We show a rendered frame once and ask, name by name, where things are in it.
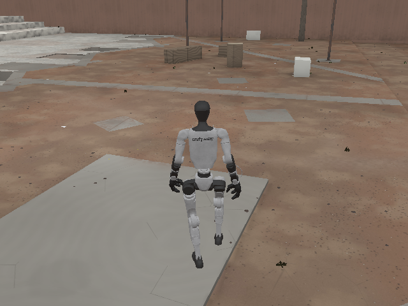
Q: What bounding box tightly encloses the robot right upper arm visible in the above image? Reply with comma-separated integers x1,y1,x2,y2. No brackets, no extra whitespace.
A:
216,128,233,164

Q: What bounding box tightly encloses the left robot forearm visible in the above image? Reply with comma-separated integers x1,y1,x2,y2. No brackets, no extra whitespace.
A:
170,155,181,180

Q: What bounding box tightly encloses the right robot forearm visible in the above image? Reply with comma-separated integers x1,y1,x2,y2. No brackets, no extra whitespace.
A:
226,154,240,185

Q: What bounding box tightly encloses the robot left foot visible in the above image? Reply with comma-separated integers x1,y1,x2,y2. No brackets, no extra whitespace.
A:
192,251,203,268

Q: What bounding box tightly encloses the humanoid robot head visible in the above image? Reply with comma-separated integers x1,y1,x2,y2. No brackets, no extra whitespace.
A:
192,101,213,131

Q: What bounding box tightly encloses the robot left upper arm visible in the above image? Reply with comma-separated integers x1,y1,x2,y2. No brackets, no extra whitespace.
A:
174,129,189,164

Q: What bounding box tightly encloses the left robot hand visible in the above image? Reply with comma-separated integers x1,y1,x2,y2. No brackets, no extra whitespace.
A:
169,178,183,193

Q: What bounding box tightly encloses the right robot hand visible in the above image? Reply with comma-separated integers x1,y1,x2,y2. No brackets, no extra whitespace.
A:
226,182,241,200

